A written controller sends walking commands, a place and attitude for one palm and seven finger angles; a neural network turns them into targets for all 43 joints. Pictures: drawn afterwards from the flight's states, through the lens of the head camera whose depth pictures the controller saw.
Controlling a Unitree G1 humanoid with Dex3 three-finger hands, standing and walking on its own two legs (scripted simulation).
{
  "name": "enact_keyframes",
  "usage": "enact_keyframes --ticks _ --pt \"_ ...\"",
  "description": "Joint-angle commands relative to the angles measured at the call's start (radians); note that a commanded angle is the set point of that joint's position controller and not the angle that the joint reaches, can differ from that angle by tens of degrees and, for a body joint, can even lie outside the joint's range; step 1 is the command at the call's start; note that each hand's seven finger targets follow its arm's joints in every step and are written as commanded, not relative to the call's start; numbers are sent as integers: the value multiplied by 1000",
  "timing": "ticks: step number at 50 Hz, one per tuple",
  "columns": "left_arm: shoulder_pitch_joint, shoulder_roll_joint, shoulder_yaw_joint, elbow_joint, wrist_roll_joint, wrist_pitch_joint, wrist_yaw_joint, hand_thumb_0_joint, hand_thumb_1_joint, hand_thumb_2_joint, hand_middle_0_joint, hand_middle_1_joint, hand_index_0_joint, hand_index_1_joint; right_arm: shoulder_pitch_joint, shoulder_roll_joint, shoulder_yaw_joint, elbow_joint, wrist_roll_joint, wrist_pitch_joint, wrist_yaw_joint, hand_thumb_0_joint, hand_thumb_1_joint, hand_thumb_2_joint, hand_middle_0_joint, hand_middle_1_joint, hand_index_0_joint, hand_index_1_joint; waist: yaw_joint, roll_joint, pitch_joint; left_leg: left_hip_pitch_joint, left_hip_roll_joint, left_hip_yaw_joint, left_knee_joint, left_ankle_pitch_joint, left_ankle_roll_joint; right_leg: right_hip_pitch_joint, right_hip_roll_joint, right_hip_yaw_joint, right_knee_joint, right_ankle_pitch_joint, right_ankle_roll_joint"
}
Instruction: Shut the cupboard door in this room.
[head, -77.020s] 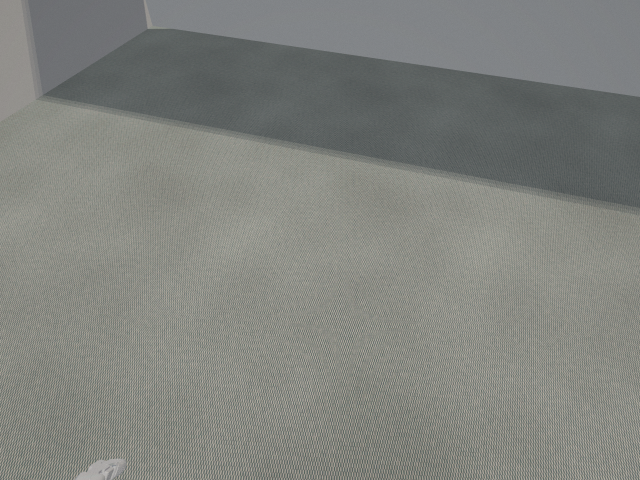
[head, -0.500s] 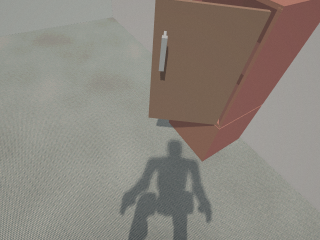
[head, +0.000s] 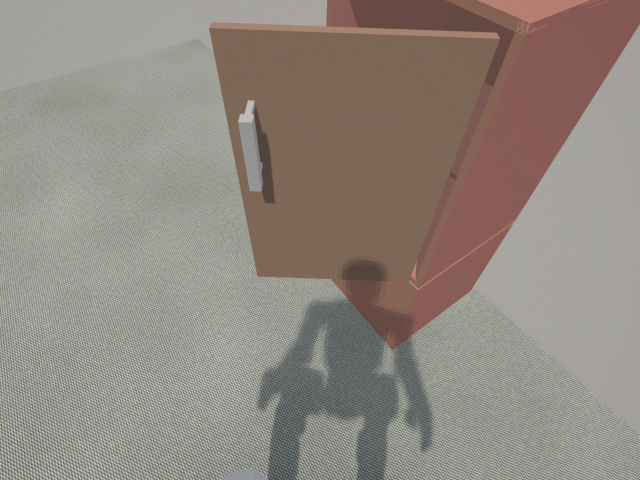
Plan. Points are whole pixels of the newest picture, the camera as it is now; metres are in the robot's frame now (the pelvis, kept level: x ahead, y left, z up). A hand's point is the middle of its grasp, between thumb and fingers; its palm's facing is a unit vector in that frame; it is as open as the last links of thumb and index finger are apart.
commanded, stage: take the last steps up to it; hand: left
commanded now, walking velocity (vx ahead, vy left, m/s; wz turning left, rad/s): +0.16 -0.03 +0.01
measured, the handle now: (253, 147) +0.58 +0.12 +0.08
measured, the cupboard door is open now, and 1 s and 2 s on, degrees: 53 53 53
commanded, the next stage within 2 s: come to a stop and stand still in 0.02 s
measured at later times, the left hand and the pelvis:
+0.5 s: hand out of the picture +0.14 +0.16 -0.17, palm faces +0.04 -0.97 -0.25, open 7.3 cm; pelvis +0.09 -0.03 +0.00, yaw +0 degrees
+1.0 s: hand out of the picture +0.12 +0.23 -0.17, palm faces -0.02 -0.96 -0.28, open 7.4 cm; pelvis +0.05 +0.02 -0.01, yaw -2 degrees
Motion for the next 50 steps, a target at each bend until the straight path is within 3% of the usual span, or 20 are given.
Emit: enact_keyframes --ticks 1,5,7,8,10,12,15,17,19,20,21,22,27,32,33,34,36,37,41,50 --pt "65 111 11 -2 10 -15 -1 0 900 900 -200 -300 -200 -300 49 2 5 -57 -2 -15 6 0 -900 -900 200 300 200 300 13 -112 -45 56 -8 16 -261 56 -3 12 -259 179 -198 220 -158" --pt "68 101 6 16 -3 -3 -6 0 900 900 -200 -300 -200 -300 102 -45 5 -29 -4 -37 6 0 -900 -900 200 300 200 300 -24 -47 -39 337 -44 28 -535 264 4 -104 -184 148 -79 1 -88" --pt "115 36 -10 -2 -6 6 -4 0 900 900 -200 -300 -200 -300 159 -170 -14 -23 -15 -42 -11 0 -900 -900 200 300 200 300 -30 200 -42 437 224 -303 -651 402 140 -242 -38 43 179 -170 6" --pt "99 44 -17 -12 -4 16 0 0 900 900 -200 -300 -200 -300 137 -178 -13 -29 -14 -33 -27 0 -900 -900 200 300 200 300 -27 203 -38 389 297 -380 -713 542 204 -226 -23 55 296 -302 30" --pt "106 50 -22 7 -6 34 11 0 900 900 -200 -300 -200 -300 28 -137 14 -46 -4 -31 -46 0 -900 -900 200 300 200 300 23 187 -27 308 267 -268 -675 942 218 -147 -73 127 333 -326 51" --pt "143 60 -18 24 -8 47 15 0 900 900 -200 -300 -200 -300 -45 -141 12 -51 7 -21 -48 0 -900 -900 200 300 200 300 52 145 -81 364 189 -146 -618 1030 176 -70 -73 119 169 -187 57" --pt "165 107 -3 9 4 51 23 0 900 900 -200 -300 -200 -300 -87 -150 -19 -74 23 1 -47 0 -900 -900 200 300 200 300 53 43 -117 359 101 -79 -551 855 95 -5 -81 155 50 279 35" --pt "122 126 6 -30 8 63 20 0 900 900 -200 -300 -200 -300 -106 -158 -36 -91 18 22 -39 0 -900 -900 200 300 200 300 46 46 -90 307 88 -81 -558 637 81 -40 -105 165 99 300 13" --pt "128 140 13 -40 14 58 24 0 900 900 -200 -300 -200 -300 -103 -127 -40 -101 16 34 -37 0 -900 -900 200 300 200 300 49 -64 -97 254 36 -35 -452 551 55 -2 -162 239 65 489 -22" --pt "136 164 19 -44 15 52 27 0 900 900 -200 -300 -200 -300 -89 -109 -39 -104 17 38 -33 0 -900 -900 200 300 200 300 48 -157 -129 218 -23 9 -365 418 24 43 -243 310 35 675 -62" --pt "145 181 24 -43 15 49 30 0 900 900 -200 -300 -200 -300 -104 -85 -32 -118 17 44 -27 0 -900 -900 200 300 200 300 64 -239 -113 119 -93 12 -263 55 1 95 -317 363 -1 874 -123" --pt "153 184 27 -38 16 49 32 0 900 900 -200 -300 -200 -300 -136 -74 -33 -127 18 51 -25 0 -900 -900 200 300 200 300 85 -236 -103 40 -119 -30 -130 -162 -2 128 -363 387 -17 977 -175" --pt "88 192 32 -77 15 52 40 0 900 900 -200 -300 -200 -300 -164 -76 -23 -129 18 59 -19 0 -900 -900 200 300 200 300 78 -165 -87 -47 -113 -88 4 -125 -25 191 -316 299 -15 844 -172" --pt "76 211 37 -78 16 51 37 0 900 900 -200 -300 -200 -300 -132 -79 -12 -125 19 45 -12 0 -900 -900 200 300 200 300 78 -196 -115 58 -106 -53 -300 -51 -25 206 -297 298 -8 713 -161" --pt "61 214 36 -78 15 51 36 0 900 900 -200 -300 -200 -300 -99 -80 -10 -114 20 40 -12 0 -900 -900 200 300 200 300 63 -193 -128 114 -106 -42 -409 14 -25 196 -282 284 13 669 -141" --pt "78 284 6 -150 22 41 49 0 900 900 -200 -300 -200 -300 -102 -145 -14 -213 3 12 -2 0 -900 -900 200 300 200 300 19 -78 -133 89 -126 -86 -580 120 -1 322 -265 317 180 886 -66" --pt "79 180 5 -218 -7 50 50 0 900 900 -200 -300 -200 -300 -54 -166 -30 -227 -13 -15 -9 0 -900 -900 200 300 200 300 39 170 -321 388 -15 -137 -547 708 50 87 -116 154 259 297 6" --pt "102 157 3 -232 -4 55 46 0 900 900 -200 -300 -200 -300 -70 -181 -32 -255 -10 -8 -12 0 -900 -900 200 300 200 300 49 161 -285 405 62 -160 -506 752 90 -35 -79 123 202 -27 16" --pt "107 137 -11 -229 10 75 30 0 900 900 -200 -300 -200 -300 -97 -177 -29 -286 -3 -4 -21 0 -900 -900 200 300 200 300 57 84 4 115 47 -190 -567 499 111 -68 -33 104 194 -65 30" --pt "105 191 -6 -242 10 52 21 0 900 900 -200 -300 -200 -300 -74 -175 -28 -266 1 -17 -6 0 -900 -900 200 300 200 300 44 -17 -28 106 -22 -158 -607 105 91 -70 -71 188 92 -22 13"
